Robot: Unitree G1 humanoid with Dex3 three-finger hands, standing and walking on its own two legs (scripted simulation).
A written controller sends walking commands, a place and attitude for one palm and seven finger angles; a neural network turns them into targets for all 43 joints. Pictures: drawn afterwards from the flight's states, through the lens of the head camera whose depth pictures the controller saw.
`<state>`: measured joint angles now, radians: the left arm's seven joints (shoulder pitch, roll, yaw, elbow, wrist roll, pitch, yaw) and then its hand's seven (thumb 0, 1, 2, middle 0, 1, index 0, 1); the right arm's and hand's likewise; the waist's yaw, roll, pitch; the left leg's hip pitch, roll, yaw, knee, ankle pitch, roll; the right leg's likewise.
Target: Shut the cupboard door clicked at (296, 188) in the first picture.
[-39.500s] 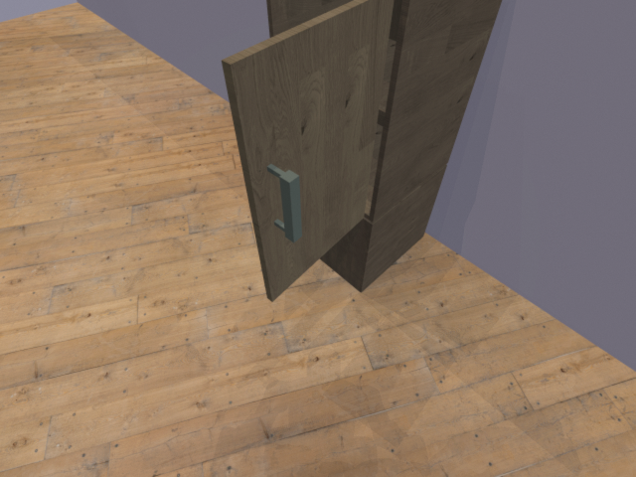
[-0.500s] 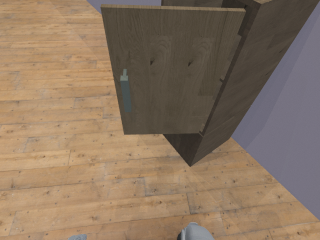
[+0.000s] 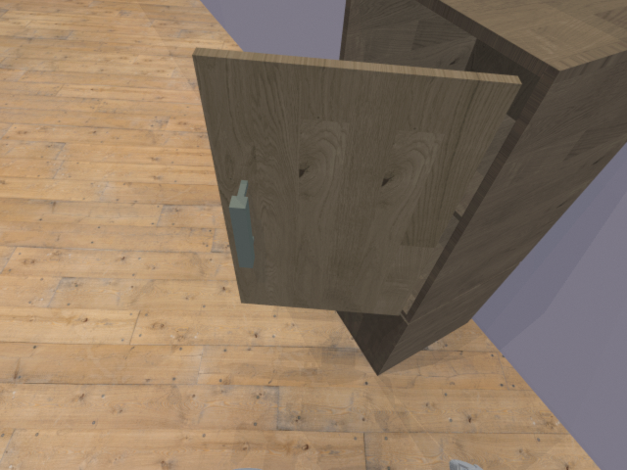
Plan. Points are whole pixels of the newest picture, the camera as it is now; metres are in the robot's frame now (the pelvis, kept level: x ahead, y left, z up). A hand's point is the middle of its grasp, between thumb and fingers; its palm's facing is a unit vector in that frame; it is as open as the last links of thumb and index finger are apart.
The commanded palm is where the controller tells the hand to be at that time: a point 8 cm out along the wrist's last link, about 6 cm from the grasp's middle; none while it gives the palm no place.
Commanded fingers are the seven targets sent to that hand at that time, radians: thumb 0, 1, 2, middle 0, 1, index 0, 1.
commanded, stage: come to a stop and stand still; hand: left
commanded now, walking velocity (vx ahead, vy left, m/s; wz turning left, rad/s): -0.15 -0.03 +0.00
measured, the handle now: (245, 225) +0.46 +0.16 -0.01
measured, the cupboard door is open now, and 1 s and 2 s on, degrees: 58 58 58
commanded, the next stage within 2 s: look again from close up in 0.56 s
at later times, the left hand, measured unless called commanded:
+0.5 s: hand out of the picture +0.01 +0.14 -0.17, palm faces +0.04 -0.98 -0.19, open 7.3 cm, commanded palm none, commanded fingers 0.00 0.90 0.90 -0.20 -0.30 -0.20 -0.30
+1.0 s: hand out of the picture -0.03 +0.18 -0.16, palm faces -0.01 -0.96 -0.26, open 7.4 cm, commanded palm none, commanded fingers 0.00 0.90 0.90 -0.20 -0.30 -0.20 -0.30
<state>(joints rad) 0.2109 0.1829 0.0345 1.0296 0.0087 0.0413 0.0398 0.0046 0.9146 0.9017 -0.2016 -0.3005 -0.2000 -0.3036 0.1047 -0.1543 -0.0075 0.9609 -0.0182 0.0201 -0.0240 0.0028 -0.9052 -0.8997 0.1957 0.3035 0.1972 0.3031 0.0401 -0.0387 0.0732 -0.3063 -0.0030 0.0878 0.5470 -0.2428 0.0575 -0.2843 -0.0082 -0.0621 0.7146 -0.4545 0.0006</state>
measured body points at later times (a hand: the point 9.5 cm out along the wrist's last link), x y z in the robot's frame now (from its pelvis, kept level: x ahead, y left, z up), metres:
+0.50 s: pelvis -0.03 -0.04 +0.01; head -0.01 -0.02 +0.46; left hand +0.01 +0.20 -0.15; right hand -0.01 -0.28 -0.14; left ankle -0.03 +0.08 -0.73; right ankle -0.05 -0.15 -0.73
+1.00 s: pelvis -0.05 -0.02 +0.00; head -0.03 -0.03 +0.45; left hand -0.03 +0.23 -0.14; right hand -0.03 -0.25 -0.16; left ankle -0.03 +0.08 -0.73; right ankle -0.05 -0.15 -0.73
